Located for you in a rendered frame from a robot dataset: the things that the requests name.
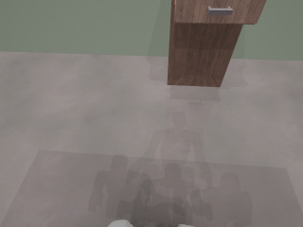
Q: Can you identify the cabinet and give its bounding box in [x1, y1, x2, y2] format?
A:
[167, 0, 243, 87]

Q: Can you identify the handle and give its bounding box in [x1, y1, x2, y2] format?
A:
[207, 6, 233, 15]

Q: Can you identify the drawer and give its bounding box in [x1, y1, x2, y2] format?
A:
[174, 0, 267, 25]

